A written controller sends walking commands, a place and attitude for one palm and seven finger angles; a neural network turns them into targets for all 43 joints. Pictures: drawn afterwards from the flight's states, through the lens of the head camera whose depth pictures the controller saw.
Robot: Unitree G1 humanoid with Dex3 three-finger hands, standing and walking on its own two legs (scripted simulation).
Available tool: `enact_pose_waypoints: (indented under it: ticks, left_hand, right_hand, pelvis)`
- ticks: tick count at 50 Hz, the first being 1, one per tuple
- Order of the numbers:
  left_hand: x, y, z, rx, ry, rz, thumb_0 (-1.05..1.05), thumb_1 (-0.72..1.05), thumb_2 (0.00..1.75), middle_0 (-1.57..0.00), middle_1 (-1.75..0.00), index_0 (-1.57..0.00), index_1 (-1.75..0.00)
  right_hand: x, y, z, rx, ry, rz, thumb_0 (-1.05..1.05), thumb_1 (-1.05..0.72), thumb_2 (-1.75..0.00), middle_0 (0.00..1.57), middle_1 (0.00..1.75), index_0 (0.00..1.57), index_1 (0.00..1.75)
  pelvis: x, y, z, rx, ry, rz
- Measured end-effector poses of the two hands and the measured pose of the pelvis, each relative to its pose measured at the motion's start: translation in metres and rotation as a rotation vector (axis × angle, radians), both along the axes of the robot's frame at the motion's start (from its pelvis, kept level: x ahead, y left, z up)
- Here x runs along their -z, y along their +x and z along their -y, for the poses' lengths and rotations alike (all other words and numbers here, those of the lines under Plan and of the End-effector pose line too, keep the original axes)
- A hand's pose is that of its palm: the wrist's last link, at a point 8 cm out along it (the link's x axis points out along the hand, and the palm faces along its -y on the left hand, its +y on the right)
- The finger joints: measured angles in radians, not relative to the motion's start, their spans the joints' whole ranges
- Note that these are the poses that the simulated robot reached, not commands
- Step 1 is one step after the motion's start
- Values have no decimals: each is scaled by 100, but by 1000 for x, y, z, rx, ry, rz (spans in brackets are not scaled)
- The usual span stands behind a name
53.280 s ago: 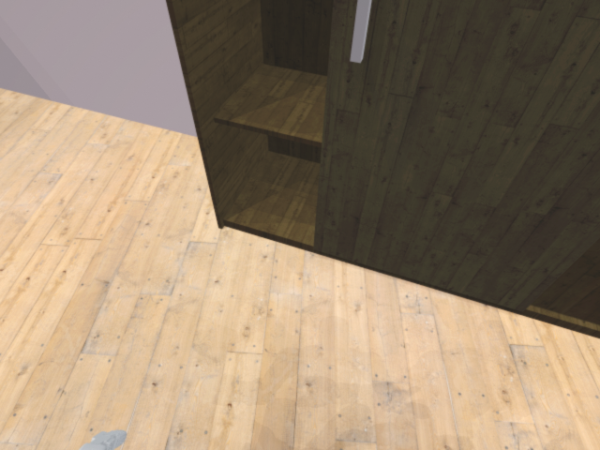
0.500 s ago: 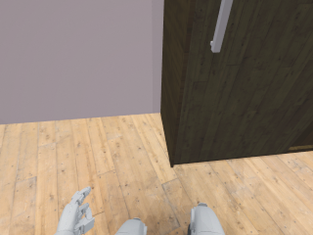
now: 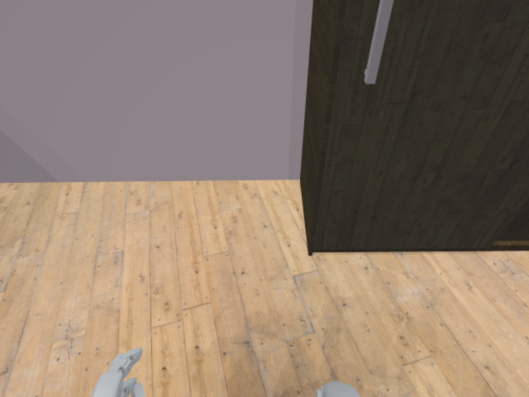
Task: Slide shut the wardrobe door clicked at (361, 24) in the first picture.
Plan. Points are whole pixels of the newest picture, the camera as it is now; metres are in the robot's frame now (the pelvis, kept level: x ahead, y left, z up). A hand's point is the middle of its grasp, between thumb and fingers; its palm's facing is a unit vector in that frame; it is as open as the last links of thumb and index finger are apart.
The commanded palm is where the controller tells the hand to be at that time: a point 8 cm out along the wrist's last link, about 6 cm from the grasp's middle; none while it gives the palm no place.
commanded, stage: stop stepping back and stand still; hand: right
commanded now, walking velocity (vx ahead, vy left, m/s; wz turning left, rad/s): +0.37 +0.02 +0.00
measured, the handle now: (377, 33) +0.91 -0.27 +0.22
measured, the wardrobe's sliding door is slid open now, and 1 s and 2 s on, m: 0.00 0.00 0.00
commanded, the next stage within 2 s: let the arm hang, fingers relaxed in 0.44 s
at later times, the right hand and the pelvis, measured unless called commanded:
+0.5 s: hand out of the picture +0.16 -0.29 +0.18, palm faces +0.47 +0.71 -0.52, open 7.4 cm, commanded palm +0.11 -0.32 +0.18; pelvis -0.04 -0.02 -0.01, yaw +1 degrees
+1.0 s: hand out of the picture -0.02 -0.24 -0.17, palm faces +0.04 +0.97 -0.24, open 7.0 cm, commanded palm none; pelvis +0.00 -0.04 +0.00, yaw -3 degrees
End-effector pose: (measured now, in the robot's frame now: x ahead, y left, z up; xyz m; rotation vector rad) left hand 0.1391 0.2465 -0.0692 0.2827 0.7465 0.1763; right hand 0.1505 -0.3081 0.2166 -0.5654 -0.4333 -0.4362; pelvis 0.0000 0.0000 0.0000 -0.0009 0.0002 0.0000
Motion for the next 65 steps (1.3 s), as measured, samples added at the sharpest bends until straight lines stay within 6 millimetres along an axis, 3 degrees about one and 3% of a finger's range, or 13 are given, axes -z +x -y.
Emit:
enact_pose_waypoints:
  ticks: [5,9,15,20,27,29,33,37,40,46,51,56,65]
  left_hand:
    - [-9,-35,-2,-47,41,10,2,91,90,-21,-30,-20,-29]
    - [-2,-53,5,-51,85,36,2,91,90,-20,-30,-20,-29]
    - [8,-72,33,-67,-42,-3,2,91,90,-20,-30,-20,-29]
    - [31,-70,45,-34,-128,-46,2,90,90,-21,-30,-21,-30]
    - [37,-51,38,-7,-99,-122,2,90,90,-21,-30,-21,-30]
    - [38,-43,37,22,-104,-127,2,91,90,-21,-30,-20,-29]
    - [61,-28,39,75,-87,-177,1,91,90,-20,-30,-20,-29]
    - [71,-34,45,67,-81,-242,1,91,90,-20,-30,-20,-29]
    - [74,-49,50,48,-94,-334,1,91,90,-20,-30,-20,-29]
    - [72,-85,61,0,-115,-532,1,92,90,-20,-30,-20,-29]
    - [71,-105,62,-56,-124,-606,1,93,90,-20,-30,-20,-29]
    - [73,-118,69,-79,-135,-653,1,92,90,-20,-30,-20,-29]
    - [74,-128,86,-98,-163,-677,1,92,90,-20,-30,-20,-29]
  right_hand:
    - [31,-9,17,54,119,-135,1,-89,-90,21,30,21,30]
    - [49,-9,20,4,153,-121,1,-89,-90,21,30,21,30]
    - [24,-9,10,-64,26,-102,2,-89,-90,21,30,21,30]
    - [4,-26,2,-18,-123,-113,1,-89,-90,21,31,21,30]
    - [27,-27,22,92,23,-199,1,-88,-90,21,30,21,30]
    - [62,-16,30,101,87,-316,0,-89,-90,21,30,21,30]
    - [198,-3,36,106,316,-779,0,-90,-90,20,30,20,30]
    - [319,-47,-4,111,520,-1282,0,-91,-90,19,30,19,30]
    - [356,-100,-46,115,661,-1513,0,-93,-90,20,30,20,30]
    - [355,-153,-30,250,701,-1652,-4,-102,-89,21,30,21,30]
    - [349,-177,-21,303,683,-1770,-2,-97,-90,21,30,20,30]
    - [347,-176,-18,311,679,-1796,0,-93,-90,20,30,20,30]
    - [351,-140,-24,244,677,-1733,0,-91,-90,20,30,20,30]
  pelvis:
    - [-9,-14,14,-22,-33,-2]
    - [7,-25,29,-14,-9,17]
    - [1,-40,25,-15,9,34]
    - [10,-40,13,2,-11,-10]
    - [1,-33,24,-9,-17,1]
    - [1,-29,29,24,-20,-8]
    - [20,-23,46,63,12,-15]
    - [26,-22,46,60,-18,0]
    - [18,-19,43,56,-7,5]
    - [2,-9,40,59,1,-7]
    - [-5,0,46,44,5,-7]
    - [-7,6,52,37,2,-1]
    - [-9,12,59,34,-3,9]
